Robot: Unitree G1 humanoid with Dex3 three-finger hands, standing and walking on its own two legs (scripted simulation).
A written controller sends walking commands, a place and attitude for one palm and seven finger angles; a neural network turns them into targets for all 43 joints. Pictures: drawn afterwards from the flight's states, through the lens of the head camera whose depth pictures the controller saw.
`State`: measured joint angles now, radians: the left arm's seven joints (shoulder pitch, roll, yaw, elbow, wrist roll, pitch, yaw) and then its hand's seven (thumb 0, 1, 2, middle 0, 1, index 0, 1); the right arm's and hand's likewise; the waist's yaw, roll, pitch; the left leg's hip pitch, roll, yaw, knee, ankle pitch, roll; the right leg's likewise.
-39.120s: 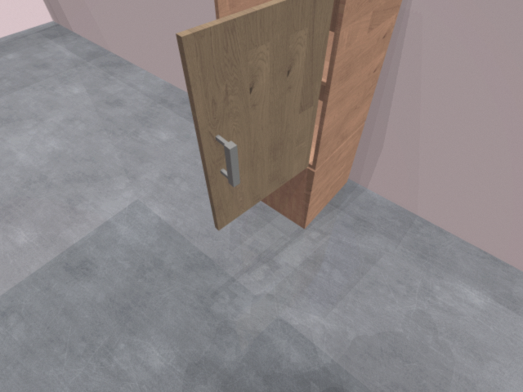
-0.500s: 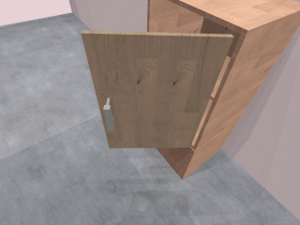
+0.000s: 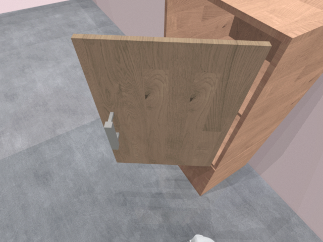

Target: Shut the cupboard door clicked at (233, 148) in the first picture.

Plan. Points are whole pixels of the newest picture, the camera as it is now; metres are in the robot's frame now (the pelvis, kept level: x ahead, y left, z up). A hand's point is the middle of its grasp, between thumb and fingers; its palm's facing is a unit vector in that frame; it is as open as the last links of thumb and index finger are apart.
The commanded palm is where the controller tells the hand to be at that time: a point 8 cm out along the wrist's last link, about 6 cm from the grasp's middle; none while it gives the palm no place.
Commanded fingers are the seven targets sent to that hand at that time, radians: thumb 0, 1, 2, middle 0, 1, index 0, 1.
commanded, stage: come to a stop and stand still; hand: left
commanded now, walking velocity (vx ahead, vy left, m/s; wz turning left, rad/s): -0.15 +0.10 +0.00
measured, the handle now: (113, 131) +0.43 +0.18 -0.05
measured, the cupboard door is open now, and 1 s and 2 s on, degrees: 56 56 56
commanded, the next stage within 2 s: look again from close up in 0.72 s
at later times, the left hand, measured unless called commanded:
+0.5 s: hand out of the picture +0.01 +0.19 -0.18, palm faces +0.10 -0.98 -0.18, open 7.4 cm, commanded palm none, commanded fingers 0.00 0.90 0.90 -0.20 -0.30 -0.20 -0.30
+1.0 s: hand out of the picture -0.04 +0.15 -0.17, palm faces +0.03 -0.97 -0.23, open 7.3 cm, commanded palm none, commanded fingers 0.00 0.90 0.90 -0.20 -0.30 -0.20 -0.30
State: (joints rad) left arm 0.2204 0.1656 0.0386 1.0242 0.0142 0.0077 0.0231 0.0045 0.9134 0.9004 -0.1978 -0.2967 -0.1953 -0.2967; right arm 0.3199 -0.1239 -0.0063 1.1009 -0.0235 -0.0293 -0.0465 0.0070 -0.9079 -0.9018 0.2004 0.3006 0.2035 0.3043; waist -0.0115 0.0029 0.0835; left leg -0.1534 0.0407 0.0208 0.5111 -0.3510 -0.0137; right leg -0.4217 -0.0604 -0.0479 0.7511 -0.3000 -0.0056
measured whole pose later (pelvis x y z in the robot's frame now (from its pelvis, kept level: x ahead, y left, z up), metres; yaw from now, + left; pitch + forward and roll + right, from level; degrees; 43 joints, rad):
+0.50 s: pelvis -0.03 +0.00 +0.00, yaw +2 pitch -1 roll +0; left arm 0.24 0.20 0.06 1.00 0.03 0.07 0.02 0.00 0.91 0.90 -0.20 -0.30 -0.20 -0.30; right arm 0.29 -0.13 -0.02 1.00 -0.03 0.00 -0.03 0.01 -0.92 -0.90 0.20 0.30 0.20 0.30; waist 0.01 -0.06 0.00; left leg -0.20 -0.02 0.08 0.51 -0.30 0.06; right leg -0.47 -0.04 0.00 0.89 -0.35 0.00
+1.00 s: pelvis -0.04 -0.02 +0.00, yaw +2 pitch -1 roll +0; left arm 0.29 0.13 -0.02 1.10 0.01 -0.02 0.05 0.01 0.93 0.90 -0.20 -0.30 -0.20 -0.30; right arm 0.32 -0.14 0.00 1.08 -0.01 -0.01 -0.03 0.01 -0.91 -0.90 0.20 0.30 0.20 0.30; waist -0.03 0.04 0.00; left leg -0.21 0.01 0.07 0.52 -0.29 0.02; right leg -0.20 0.01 -0.05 0.52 -0.30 -0.03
